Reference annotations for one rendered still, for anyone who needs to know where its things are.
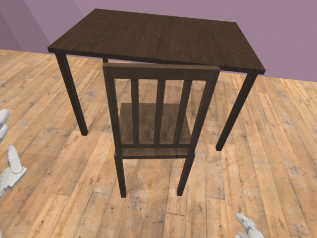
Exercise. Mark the table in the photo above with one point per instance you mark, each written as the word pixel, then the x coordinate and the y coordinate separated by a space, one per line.
pixel 161 39

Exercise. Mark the right robot hand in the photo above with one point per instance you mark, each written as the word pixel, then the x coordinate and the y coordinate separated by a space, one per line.
pixel 249 227

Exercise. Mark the chair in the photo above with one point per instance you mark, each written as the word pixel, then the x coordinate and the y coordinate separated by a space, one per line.
pixel 156 130

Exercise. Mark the left robot hand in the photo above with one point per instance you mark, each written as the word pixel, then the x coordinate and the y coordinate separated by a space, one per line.
pixel 11 176

